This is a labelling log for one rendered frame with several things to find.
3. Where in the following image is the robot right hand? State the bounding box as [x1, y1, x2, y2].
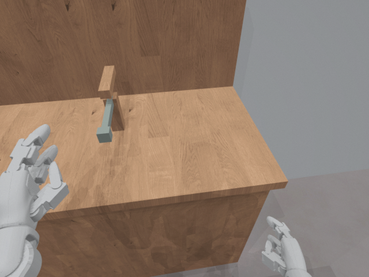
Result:
[262, 216, 307, 277]

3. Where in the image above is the robot left hand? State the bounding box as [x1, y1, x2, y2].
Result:
[0, 124, 69, 229]

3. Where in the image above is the counter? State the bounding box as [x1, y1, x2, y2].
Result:
[0, 0, 288, 277]

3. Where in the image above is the tap lever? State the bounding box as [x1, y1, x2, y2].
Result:
[96, 96, 114, 143]

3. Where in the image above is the robot left forearm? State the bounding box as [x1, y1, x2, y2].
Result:
[0, 225, 42, 277]

